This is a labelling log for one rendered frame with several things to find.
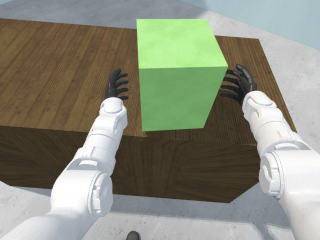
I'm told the pedestal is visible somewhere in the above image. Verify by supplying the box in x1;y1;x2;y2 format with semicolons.
0;18;297;204

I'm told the right robot forearm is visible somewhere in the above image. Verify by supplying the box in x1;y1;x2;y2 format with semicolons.
242;91;320;159

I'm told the robot left hand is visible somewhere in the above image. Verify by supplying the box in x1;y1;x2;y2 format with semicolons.
104;68;129;100

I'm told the left robot forearm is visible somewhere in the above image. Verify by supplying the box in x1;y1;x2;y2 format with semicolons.
50;97;128;207

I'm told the robot left upper arm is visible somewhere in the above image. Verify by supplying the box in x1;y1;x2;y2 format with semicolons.
0;169;113;240

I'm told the carton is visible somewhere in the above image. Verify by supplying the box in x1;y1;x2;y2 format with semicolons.
136;19;228;132

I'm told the robot right upper arm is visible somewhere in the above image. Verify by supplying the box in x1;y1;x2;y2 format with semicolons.
259;150;320;240

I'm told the robot right hand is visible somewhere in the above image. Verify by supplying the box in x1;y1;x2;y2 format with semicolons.
220;63;257;106

